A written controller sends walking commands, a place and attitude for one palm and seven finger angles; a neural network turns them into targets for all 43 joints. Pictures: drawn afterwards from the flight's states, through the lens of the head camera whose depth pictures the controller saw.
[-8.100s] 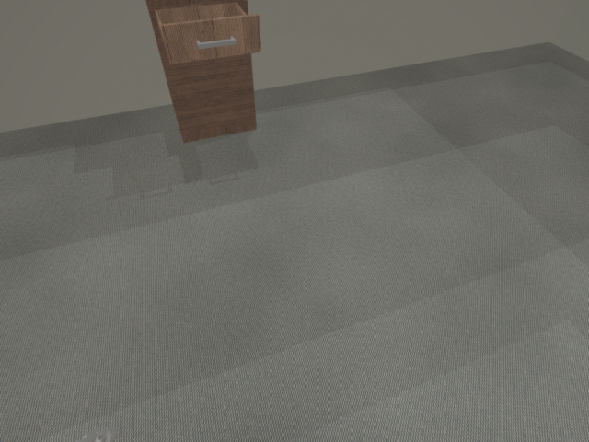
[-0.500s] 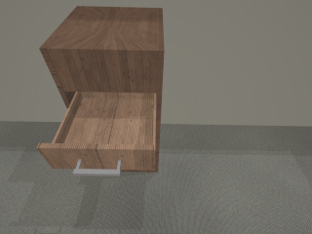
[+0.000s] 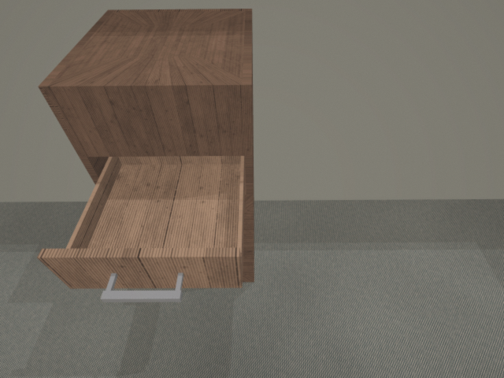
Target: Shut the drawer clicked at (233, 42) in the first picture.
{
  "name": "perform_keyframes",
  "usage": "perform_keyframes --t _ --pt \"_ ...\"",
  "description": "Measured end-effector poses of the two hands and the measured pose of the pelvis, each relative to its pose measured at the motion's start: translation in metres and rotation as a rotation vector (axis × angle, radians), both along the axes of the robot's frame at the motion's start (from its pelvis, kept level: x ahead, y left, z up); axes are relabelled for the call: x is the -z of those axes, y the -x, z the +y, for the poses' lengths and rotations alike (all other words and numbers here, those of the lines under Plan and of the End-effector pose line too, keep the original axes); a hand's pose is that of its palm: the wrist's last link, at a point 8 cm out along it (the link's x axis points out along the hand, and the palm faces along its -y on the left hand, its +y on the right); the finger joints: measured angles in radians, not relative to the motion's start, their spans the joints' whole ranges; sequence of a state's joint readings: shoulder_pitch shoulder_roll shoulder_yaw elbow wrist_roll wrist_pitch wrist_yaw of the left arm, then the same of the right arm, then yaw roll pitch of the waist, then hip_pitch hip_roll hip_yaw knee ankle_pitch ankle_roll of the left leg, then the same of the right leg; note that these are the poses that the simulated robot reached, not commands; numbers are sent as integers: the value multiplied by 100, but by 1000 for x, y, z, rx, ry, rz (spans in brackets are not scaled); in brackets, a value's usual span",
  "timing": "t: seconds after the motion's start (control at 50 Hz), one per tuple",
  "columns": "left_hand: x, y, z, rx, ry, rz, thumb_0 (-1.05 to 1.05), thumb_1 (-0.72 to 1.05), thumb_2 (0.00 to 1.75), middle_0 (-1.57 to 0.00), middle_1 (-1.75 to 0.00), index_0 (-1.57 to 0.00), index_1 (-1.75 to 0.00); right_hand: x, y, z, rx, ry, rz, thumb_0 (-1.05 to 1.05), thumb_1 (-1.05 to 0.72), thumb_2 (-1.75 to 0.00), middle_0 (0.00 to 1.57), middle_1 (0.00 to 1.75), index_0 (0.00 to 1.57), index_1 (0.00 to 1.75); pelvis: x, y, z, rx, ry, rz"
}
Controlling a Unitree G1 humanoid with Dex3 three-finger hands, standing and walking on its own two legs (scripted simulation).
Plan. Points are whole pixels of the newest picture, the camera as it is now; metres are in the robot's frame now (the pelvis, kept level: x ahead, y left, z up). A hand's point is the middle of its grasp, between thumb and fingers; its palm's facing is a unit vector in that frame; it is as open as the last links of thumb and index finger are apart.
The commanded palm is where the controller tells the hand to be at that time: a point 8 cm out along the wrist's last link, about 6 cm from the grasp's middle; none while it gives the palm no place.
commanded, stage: come to a stop and stand still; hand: left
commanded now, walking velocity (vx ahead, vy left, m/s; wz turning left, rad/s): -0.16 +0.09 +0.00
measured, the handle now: (144, 287) +0.30 +0.24 -0.11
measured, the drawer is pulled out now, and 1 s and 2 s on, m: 0.28 0.28 0.28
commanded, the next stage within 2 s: look again from close up in 1.08 s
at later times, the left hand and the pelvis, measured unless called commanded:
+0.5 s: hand out of the picture -0.02 +0.18 -0.17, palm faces +0.04 -0.97 -0.22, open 7.3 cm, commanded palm none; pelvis -0.03 -0.01 +0.00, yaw +0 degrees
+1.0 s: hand out of the picture +0.00 +0.19 -0.17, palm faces +0.04 -0.98 -0.20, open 7.3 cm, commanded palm none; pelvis +0.00 +0.02 +0.00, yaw +1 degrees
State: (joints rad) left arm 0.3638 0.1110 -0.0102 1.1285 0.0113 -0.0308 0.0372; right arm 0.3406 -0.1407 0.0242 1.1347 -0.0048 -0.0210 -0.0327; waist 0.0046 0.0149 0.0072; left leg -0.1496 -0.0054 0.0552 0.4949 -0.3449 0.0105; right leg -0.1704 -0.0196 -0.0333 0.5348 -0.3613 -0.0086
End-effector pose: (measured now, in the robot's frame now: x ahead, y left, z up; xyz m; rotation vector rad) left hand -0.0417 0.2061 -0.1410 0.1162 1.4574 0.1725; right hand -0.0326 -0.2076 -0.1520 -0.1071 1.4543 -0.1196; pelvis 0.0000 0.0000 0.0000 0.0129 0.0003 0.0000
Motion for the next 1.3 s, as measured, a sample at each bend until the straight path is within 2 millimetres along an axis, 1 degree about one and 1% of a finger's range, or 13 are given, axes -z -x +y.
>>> perform_keyframes --t 0.1,0.2,0.3,0.36,0.4,0.48,0.58,0.66,0.74,0.88,1.04,1.16,1.3 --pt "-1 -13 -6 -9 -9 -32 0 91 90 -20 -30 -20 -30 -3 -23 -10 -7 16 -39 0 -91 -90 20 30 20 30 -2 2 -6 -5 -5 6" --pt "0 -20 6 -1 -47 -67 1 92 90 -20 -30 -21 -30 -3 -40 -28 -20 49 -98 1 -92 -90 20 30 20 30 2 12 -9 -4 -10 5" --pt "-3 -24 18 15 -69 -114 0 92 90 -20 -30 -21 -30 -8 -50 -34 -41 62 -161 1 -92 -90 20 30 20 30 1 25 -9 -5 -10 -12" --pt "-5 -25 22 26 -67 -137 0 91 90 -20 -30 -20 -30 -11 -49 -32 -56 57 -181 1 -91 -90 20 30 20 30 -1 29 -8 -6 -6 -20" --pt "-6 -24 23 31 -62 -145 0 91 90 -20 -30 -20 -30 -12 -44 -30 -63 51 -180 0 -91 -90 20 30 20 30 -1 30 -7 -7 -4 -21" --pt "-5 -19 23 32 -48 -133 0 91 90 -20 -30 -20 -30 -11 -27 -25 -60 36 -139 0 -91 -90 20 30 20 30 -2 28 -6 -8 -5 -16" --pt "-3 -7 14 19 -35 -86 0 91 90 -20 -30 -20 -30 -7 0 -17 -45 15 -45 0 -91 -90 20 30 20 30 -2 20 -6 -10 5 -7" --pt "1 5 10 28 -15 -34 0 91 90 -20 -30 -20 -30 -4 7 -10 -24 11 -8 0 -91 -90 20 30 20 30 2 18 -1 -14 32 10" --pt "4 2 12 25 1 -3 0 91 90 -20 -30 -20 -30 -3 7 1 -15 7 -13 0 -91 -90 20 30 20 30 3 12 6 -13 25 8" --pt "6 -24 21 19 -6 -60 0 91 90 -20 -30 -20 -30 0 -8 19 -23 -1 -31 1 -91 -90 20 30 20 30 3 6 15 -13 22 -8" --pt "1 -43 37 24 -29 -108 0 92 90 -20 -30 -20 -30 -5 -20 15 -25 29 -54 2 -92 -90 20 30 20 30 0 3 21 -9 15 -17" --pt "-1 -45 40 27 -31 -117 0 92 90 -20 -30 -20 -30 -9 -27 10 -30 44 -79 1 -92 -90 20 30 20 30 -3 5 23 -8 11 -21" --pt "-2 -33 37 22 -22 -99 0 91 90 -20 -30 -20 -30 -12 -28 7 -40 48 -86 1 -91 -90 20 30 20 30 -5 9 22 -8 9 -25"
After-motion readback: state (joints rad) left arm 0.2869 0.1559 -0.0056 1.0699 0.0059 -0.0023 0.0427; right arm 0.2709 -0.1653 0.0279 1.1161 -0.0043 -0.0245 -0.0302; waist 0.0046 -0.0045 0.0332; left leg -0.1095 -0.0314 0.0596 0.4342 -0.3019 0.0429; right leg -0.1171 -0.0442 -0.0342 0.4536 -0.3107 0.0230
